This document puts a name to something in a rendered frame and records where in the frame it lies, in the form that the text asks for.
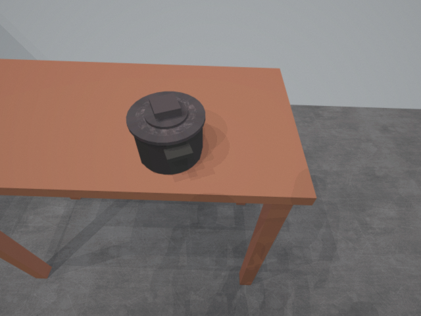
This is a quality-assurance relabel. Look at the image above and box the knob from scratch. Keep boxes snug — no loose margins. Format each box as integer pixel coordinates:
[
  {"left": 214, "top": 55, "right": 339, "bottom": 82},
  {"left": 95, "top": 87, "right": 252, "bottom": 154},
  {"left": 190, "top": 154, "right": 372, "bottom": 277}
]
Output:
[{"left": 149, "top": 93, "right": 182, "bottom": 119}]

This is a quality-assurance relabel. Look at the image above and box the pot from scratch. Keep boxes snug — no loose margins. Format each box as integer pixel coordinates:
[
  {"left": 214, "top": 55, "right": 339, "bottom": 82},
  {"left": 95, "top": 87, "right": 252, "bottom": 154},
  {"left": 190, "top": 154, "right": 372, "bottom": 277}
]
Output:
[{"left": 134, "top": 128, "right": 203, "bottom": 174}]

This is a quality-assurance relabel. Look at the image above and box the lid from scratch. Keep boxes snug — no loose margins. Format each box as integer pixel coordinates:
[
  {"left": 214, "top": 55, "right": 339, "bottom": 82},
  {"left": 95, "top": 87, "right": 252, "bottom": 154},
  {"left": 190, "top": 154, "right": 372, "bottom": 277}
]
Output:
[{"left": 126, "top": 92, "right": 205, "bottom": 145}]

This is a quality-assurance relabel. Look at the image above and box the table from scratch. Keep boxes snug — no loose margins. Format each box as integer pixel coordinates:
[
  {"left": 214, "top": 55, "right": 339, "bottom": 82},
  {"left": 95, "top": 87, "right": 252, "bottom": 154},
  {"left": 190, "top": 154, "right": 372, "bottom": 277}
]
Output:
[{"left": 0, "top": 59, "right": 316, "bottom": 285}]

